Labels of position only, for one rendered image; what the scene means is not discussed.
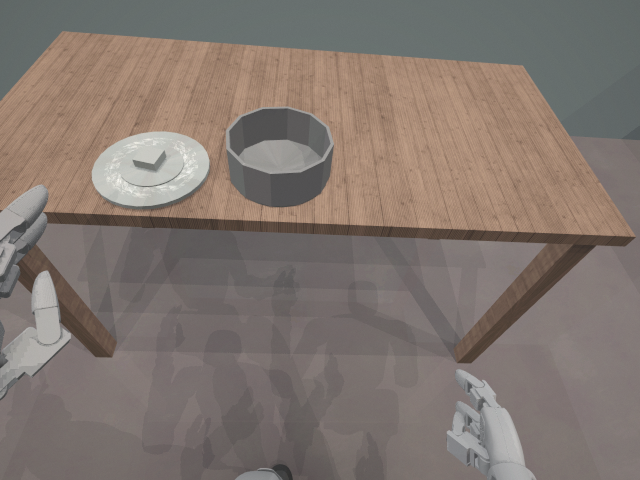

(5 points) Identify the lid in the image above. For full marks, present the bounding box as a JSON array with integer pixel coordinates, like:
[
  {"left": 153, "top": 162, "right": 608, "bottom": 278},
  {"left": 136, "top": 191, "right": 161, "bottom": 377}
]
[{"left": 92, "top": 132, "right": 210, "bottom": 210}]

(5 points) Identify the right robot hand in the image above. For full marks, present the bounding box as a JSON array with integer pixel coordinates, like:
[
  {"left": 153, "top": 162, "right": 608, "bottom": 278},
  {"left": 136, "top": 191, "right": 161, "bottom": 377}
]
[{"left": 447, "top": 369, "right": 525, "bottom": 477}]

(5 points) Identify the left robot hand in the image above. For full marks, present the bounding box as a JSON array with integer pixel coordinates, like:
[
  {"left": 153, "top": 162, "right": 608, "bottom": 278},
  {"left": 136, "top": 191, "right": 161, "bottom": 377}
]
[{"left": 0, "top": 185, "right": 71, "bottom": 400}]

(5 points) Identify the pot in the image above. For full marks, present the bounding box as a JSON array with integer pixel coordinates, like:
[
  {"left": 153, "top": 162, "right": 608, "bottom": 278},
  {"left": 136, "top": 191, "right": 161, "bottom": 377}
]
[{"left": 226, "top": 107, "right": 334, "bottom": 207}]

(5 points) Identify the knob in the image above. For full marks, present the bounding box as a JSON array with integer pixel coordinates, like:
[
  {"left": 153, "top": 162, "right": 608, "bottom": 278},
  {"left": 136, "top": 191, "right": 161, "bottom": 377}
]
[{"left": 132, "top": 146, "right": 166, "bottom": 171}]

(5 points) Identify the table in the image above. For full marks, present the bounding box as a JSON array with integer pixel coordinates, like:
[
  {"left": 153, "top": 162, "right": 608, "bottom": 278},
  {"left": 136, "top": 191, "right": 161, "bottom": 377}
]
[{"left": 0, "top": 31, "right": 636, "bottom": 363}]

